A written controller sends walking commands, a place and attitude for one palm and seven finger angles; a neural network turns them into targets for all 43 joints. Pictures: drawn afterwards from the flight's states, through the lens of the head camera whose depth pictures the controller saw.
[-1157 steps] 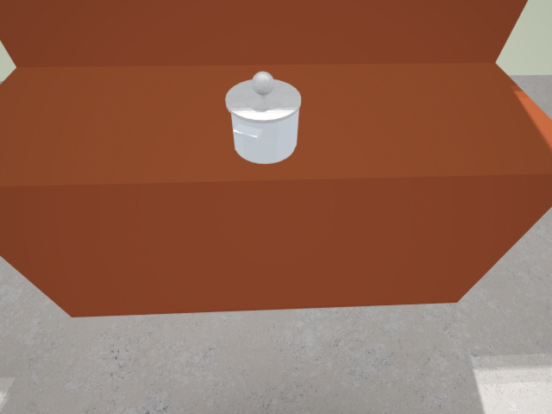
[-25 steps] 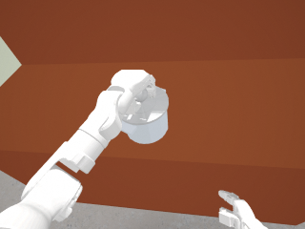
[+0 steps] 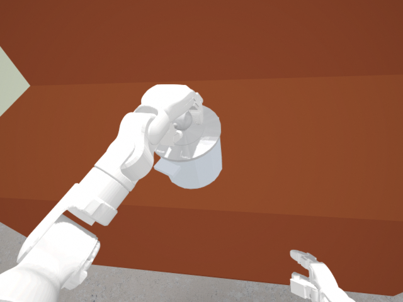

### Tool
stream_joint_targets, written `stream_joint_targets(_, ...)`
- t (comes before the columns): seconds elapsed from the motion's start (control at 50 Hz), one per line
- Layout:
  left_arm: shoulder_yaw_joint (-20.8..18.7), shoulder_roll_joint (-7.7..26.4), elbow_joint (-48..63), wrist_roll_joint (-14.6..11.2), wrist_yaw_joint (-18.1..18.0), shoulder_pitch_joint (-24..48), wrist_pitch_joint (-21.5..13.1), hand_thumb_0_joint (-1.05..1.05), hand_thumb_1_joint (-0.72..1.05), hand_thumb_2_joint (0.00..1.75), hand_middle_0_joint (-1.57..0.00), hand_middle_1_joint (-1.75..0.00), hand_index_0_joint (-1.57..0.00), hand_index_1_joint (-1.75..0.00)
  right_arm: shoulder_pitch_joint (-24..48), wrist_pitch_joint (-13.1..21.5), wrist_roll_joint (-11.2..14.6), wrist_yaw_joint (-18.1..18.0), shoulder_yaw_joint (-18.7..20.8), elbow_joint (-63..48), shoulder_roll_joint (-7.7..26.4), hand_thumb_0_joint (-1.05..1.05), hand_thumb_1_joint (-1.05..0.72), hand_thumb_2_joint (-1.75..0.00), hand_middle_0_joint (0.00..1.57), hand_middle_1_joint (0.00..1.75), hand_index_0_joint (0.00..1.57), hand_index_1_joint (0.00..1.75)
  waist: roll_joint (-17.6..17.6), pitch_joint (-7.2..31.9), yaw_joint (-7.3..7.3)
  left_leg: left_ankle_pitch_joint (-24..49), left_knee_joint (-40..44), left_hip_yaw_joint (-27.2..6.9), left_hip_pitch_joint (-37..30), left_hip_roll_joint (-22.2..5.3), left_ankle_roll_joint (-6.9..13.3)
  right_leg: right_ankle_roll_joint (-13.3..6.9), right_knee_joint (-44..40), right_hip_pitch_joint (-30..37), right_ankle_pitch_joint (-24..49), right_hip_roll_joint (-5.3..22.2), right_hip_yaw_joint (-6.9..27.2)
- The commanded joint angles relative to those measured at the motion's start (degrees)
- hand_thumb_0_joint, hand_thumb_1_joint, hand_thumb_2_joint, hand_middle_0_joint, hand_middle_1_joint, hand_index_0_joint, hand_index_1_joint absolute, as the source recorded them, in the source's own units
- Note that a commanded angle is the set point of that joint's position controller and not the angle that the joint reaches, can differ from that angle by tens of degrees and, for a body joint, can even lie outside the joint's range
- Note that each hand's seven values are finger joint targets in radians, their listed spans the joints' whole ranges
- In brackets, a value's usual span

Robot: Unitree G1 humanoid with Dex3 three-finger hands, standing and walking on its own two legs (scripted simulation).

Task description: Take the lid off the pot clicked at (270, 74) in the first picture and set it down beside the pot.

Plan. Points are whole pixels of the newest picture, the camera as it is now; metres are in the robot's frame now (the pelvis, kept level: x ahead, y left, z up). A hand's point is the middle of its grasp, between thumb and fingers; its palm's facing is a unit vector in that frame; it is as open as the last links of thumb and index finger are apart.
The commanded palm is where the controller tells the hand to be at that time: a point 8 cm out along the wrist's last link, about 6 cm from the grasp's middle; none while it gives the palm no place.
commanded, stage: lift the lid straight up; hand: left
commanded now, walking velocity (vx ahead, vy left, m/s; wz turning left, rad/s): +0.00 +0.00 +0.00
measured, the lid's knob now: (181, 119) +0.44 +0.06 +0.14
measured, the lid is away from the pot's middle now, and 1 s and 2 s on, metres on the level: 0.01 0.01 0.04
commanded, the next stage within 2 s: move the lid sideways beside the pot in 1.56 s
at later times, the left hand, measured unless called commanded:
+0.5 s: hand (166, 106) +0.42 +0.07 +0.20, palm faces -0.12 -0.01 -0.99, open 7.2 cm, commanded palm +0.39 +0.08 +0.28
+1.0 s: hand (167, 86) +0.42 +0.06 +0.24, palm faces -0.03 +0.01 -1.00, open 7.2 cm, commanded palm +0.39 +0.07 +0.32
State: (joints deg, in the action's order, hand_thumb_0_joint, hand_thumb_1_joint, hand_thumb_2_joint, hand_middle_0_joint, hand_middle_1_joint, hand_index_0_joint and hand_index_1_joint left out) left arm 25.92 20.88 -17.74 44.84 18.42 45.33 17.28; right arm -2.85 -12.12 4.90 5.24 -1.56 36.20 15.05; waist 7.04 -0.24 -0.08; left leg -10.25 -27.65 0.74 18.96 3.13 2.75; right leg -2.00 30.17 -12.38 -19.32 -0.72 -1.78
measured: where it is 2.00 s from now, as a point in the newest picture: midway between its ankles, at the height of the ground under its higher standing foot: outside the picture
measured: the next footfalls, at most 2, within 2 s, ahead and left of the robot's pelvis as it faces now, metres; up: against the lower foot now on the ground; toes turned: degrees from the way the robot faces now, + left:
none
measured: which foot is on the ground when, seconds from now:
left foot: down 0.00-1.00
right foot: down 0.00-1.00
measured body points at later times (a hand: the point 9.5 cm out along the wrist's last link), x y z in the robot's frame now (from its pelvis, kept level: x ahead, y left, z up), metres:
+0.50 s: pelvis +0.00 +0.01 +0.00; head +0.01 -0.04 +0.45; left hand +0.42 +0.07 +0.25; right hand +0.19 -0.21 -0.12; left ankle +0.04 +0.09 -0.73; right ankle -0.04 -0.09 -0.73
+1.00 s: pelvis -0.01 +0.01 +0.00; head +0.00 -0.04 +0.45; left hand +0.41 +0.06 +0.29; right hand +0.19 -0.19 -0.12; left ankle +0.04 +0.09 -0.73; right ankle -0.04 -0.09 -0.73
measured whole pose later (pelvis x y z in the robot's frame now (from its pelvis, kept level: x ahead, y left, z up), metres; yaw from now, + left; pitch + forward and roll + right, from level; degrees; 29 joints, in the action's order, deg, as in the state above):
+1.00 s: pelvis -0.01 +0.01 +0.00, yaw +0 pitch +1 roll +0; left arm 25.5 22.1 -19.8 44.5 21.6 59.1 16.0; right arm -3.0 -9.6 4.5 5.6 -2.4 36.7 14.9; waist 7.1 0.0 0.5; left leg -8.2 -26.1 0.7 19.3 4.0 3.7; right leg -1.0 29.6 -13.0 -17.9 0.2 -1.9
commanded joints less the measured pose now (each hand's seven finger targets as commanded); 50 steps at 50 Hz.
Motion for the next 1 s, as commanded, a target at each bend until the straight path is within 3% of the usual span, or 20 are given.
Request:
stream_joint_targets(0.0, -12.1, 11.5, 11.2, 2.6, -3.7, 36.1, 0.0, 0.0, 0.43, 1.3, -1.01, -0.76, -1.04, -0.77, 8.3, 3.0, 0.3, 0.0, 1.3, -8.6, 3.9, 0.0, -0.9, -0.9, 0.2, 0.3, 0.2, 0.3, -9.6, 24.9, -0.16, 12.1, 0.4, -2.5, -15.1, -0.5, 1.7, -0.2, -3.5, 2.2, 25.8, 0.5, 1.2)
stream_joint_targets(0.04, -14.1, 13.5, 14.1, 1.7, -3.5, 36.4, -1.0, 0.0, 0.43, 1.3, -1.01, -0.76, -1.04, -0.77, 8.2, 3.7, 0.1, -0.1, 1.7, -9.5, 4.2, 0.0, -0.9, -0.9, 0.2, 0.3, 0.2, 0.3, -9.6, 28.4, -0.05, 13.7, -0.7, -2.7, -15.9, -0.2, 2.1, -0.3, -2.9, 4.0, 27.7, 1.2, 1.9)
stream_joint_targets(0.1, -11.7, 11.0, 9.1, 2.4, -2.7, 35.2, 0.2, 0.0, 0.43, 1.3, -1.01, -0.76, -1.04, -0.77, 8.7, 3.4, 0.3, 0.0, 1.2, -8.7, 4.0, 0.0, -0.9, -0.9, 0.2, 0.3, 0.2, 0.3, -10.1, 25.0, -0.08, 12.8, 0.0, -2.3, -14.4, -0.2, 1.8, -0.1, -3.5, 2.8, 27.3, 0.8, 1.5)
stream_joint_targets(0.14, -13.9, 13.0, 12.6, 1.4, -2.4, 35.7, -0.7, 0.0, 0.43, 1.3, -1.01, -0.76, -1.04, -0.77, 8.4, 3.8, 0.2, 0.1, 1.7, -9.4, 4.4, 0.0, -0.9, -0.9, 0.2, 0.3, 0.2, 0.3, -10.8, 27.0, -0.03, 13.6, -0.7, -2.5, -15.0, -0.2, 2.1, -0.2, -3.2, 3.7, 28.4, 1.4, 1.9)
stream_joint_targets(0.2, -11.3, 10.6, 9.9, 2.2, -1.6, 36.4, 0.2, 0.0, 0.43, 1.3, -1.01, -0.76, -1.04, -0.77, 9.0, 3.5, 0.4, 0.1, 1.3, -9.0, 4.1, 0.0, -0.9, -0.9, 0.2, 0.3, 0.2, 0.3, -10.2, 24.3, -0.21, 13.0, -0.1, -2.4, -14.9, -0.1, 1.9, -0.1, -3.6, 2.0, 27.3, 0.8, 1.2)
stream_joint_targets(0.22, -12.6, 12.3, 8.1, 2.4, -1.6, 36.3, 0.6, 0.0, 0.43, 1.3, -1.01, -0.76, -1.04, -0.77, 8.8, 3.4, 0.4, 0.0, 1.2, -8.7, 4.4, 0.0, -0.9, -0.9, 0.2, 0.3, 0.2, 0.3, -10.4, 23.7, -0.08, 11.9, 0.3, -2.3, -14.3, -0.2, 1.8, -0.1, -3.9, 1.6, 25.6, 0.8, 1.3)
stream_joint_targets(0.24, -14.1, 13.8, 11.7, 1.6, -1.5, 38.1, -0.4, 0.0, 0.43, 1.3, -1.01, -0.76, -1.04, -0.77, 8.3, 3.7, 0.3, 0.0, 1.5, -9.0, 4.8, 0.0, -0.9, -0.9, 0.2, 0.3, 0.2, 0.3, -10.2, 25.5, -0.18, 12.9, 0.0, -2.7, -15.0, -0.3, 1.9, -0.3, -3.5, 2.6, 26.5, 1.3, 1.4)
stream_joint_targets(0.26, -11.2, 11.3, 13.1, 1.9, -1.2, 39.6, -0.5, 0.0, 0.43, 1.3, -1.01, -0.76, -1.04, -0.77, 9.4, 3.9, 0.4, 0.0, 1.2, -9.6, 4.1, 0.0, -0.9, -0.9, 0.2, 0.3, 0.2, 0.3, -8.4, 26.8, -0.22, 13.9, 0.0, -2.6, -16.6, -0.1, 2.0, -0.2, -3.3, 2.5, 26.9, 0.7, 1.4)
stream_joint_targets(0.46, -14.0, 14.1, 13.3, 2.0, -0.7, 40.6, -0.8, 0.0, 0.43, 1.3, -1.01, -0.76, -1.04, -0.77, 8.9, 4.9, -0.1, 0.4, 1.2, -9.3, 4.1, 0.0, -0.9, -0.9, 0.2, 0.3, 0.2, 0.3, -10.1, 28.9, 0.76, 17.1, 0.3, -3.2, -17.6, -0.3, 1.7, -0.4, -3.0, 4.4, 29.0, 0.7, 1.2)
stream_joint_targets(0.5, -11.7, 11.3, 10.4, 2.2, -0.3, 40.3, 0.0, 0.0, 0.43, 1.3, -1.01, -0.76, -1.04, -0.77, 9.2, 4.5, 0.2, 0.6, 1.1, -8.8, 4.2, 0.0, -0.9, -0.9, 0.2, 0.3, 0.2, 0.3, -10.4, 24.6, 0.2, 14.9, 0.8, -3.1, -16.2, -0.6, 1.4, -0.5, -3.6, 1.2, 26.0, 0.6, 0.4)
stream_joint_targets(0.56, -13.4, 13.2, 12.3, 2.1, -0.4, 40.8, -0.8, 0.0, 0.43, 1.3, -1.01, -0.76, -1.04, -0.77, 9.1, 4.4, 0.0, 0.7, 1.2, -9.1, 4.3, 0.0, -0.9, -0.9, 0.2, 0.3, 0.2, 0.3, -9.7, 26.7, 0.68, 15.1, 1.0, -3.2, -17.4, -0.6, 1.4, -0.6, -3.5, 1.8, 24.5, 0.5, 0.5)
stream_joint_targets(0.6, -10.7, 10.3, 12.3, 2.0, -0.3, 42.5, -0.5, 0.0, 0.43, 1.3, -1.01, -0.76, -1.04, -0.77, 9.7, 4.5, 0.3, 0.8, 1.0, -9.2, 3.9, 0.0, -0.9, -0.9, 0.2, 0.3, 0.2, 0.3, -9.3, 24.8, 0.13, 14.0, 1.2, -3.5, -17.2, -0.7, 1.2, -0.8, -3.7, 0.0, 22.7, 0.4, 0.0)
stream_joint_targets(0.66, -12.5, 12.9, 12.8, 2.0, -0.5, 44.2, -1.2, 0.0, 0.43, 1.3, -1.01, -0.76, -1.04, -0.77, 9.2, 4.5, 0.0, 0.8, 0.9, -9.1, 4.0, 0.0, -0.9, -0.9, 0.2, 0.3, 0.2, 0.3, -9.3, 27.2, 0.4, 14.6, 1.2, -3.7, -17.9, -0.7, 1.2, -0.8, -3.4, 1.3, 22.8, 0.3, 0.3)
stream_joint_targets(0.7, -11.9, 12.0, 10.1, 2.1, -0.7, 46.5, -0.6, 0.0, 0.43, 1.3, -1.01, -0.76, -1.04, -0.77, 8.8, 4.7, 0.0, 0.5, 0.9, -8.3, 4.0, 0.0, -0.9, -0.9, 0.2, 0.3, 0.2, 0.3, -10.1, 24.7, -0.07, 11.9, 1.6, -3.6, -16.9, -0.9, 1.1, -0.8, -4.1, -0.5, 20.4, 0.3, -0.1)
stream_joint_targets(0.76, -14.0, 14.7, 13.9, 2.0, -1.1, 48.6, -2.0, 0.0, 0.43, 1.3, -1.01, -0.76, -1.04, -0.77, 8.8, 5.3, -0.4, 0.6, 0.8, -9.1, 4.0, 0.0, -0.9, -0.9, 0.2, 0.3, 0.2, 0.3, -8.5, 30.0, 0.82, 14.4, 1.6, -4.0, -18.9, -0.8, 1.1, -1.0, -3.3, 2.3, 22.0, 0.3, 0.4)
stream_joint_targets(0.82, -14.0, 14.0, 7.7, 2.3, -0.9, 46.4, -0.8, 0.0, 0.43, 1.3, -1.01, -0.76, -1.04, -0.77, 8.7, 5.1, -0.4, 0.3, 0.7, -8.2, 4.2, 0.0, -0.9, -0.9, 0.2, 0.3, 0.2, 0.3, -11.2, 25.3, 0.7, 12.5, 1.9, -3.3, -16.2, -1.0, 1.1, -0.8, -4.2, 0.6, 21.0, 0.5, 0.3)
stream_joint_targets(0.84, -14.2, 13.4, 8.9, 0.6, -0.8, 45.3, -1.7, 0.0, 0.43, 1.3, -1.01, -0.76, -1.04, -0.77, 7.8, 5.0, -0.2, 0.4, 1.1, -8.4, 4.7, 0.0, -0.9, -0.9, 0.2, 0.3, 0.2, 0.3, -11.0, 25.4, 0.19, 12.4, 1.5, -3.6, -16.2, -1.0, 1.1, -0.8, -4.1, 0.5, 20.9, 1.0, 0.2)
stream_joint_targets(0.88, -10.5, 9.8, 8.8, 1.7, -0.5, 48.0, -1.5, 0.0, 0.43, 1.3, -1.01, -0.76, -1.04, -0.77, 9.4, 5.0, 0.1, 0.7, 0.8, -8.8, 3.9, 0.0, -0.9, -0.9, 0.2, 0.3, 0.2, 0.3, -10.6, 23.9, -0.02, 10.9, 2.1, -3.4, -16.5, -1.2, 0.9, -0.9, -4.4, -1.4, 18.6, 0.5, -0.3)
stream_joint_targets(0.96, -13.1, 13.7, 10.2, 2.0, -0.8, 49.7, -1.8, 0.0, 0.43, 1.3, -1.01, -0.76, -1.04, -0.77, 8.6, 5.4, -0.3, 0.5, 0.8, -9.1, 4.1, 0.0, -0.9, -0.9, 0.2, 0.3, 0.2, 0.3, -9.6, 28.5, 0.56, 12.1, 1.9, -3.5, -17.5, -0.7, 1.3, -0.9, -4.1, 1.6, 19.8, 0.5, 0.6)
stream_joint_targets(0.98, -14.0, 14.6, 8.6, 2.4, -0.9, 50.7, -1.5, 0.0, 0.43, 1.3, -1.01, -0.76, -1.04, -0.77, 8.6, 5.5, -0.3, 0.3, 0.7, -8.7, 4.2, 0.0, -0.9, -0.9, 0.2, 0.3, 0.2, 0.3, -10.6, 26.8, 0.52, 11.6, 1.9, -3.5, -16.6, -1.0, 1.2, -0.9, -4.3, 1.0, 19.8, 0.6, 0.4)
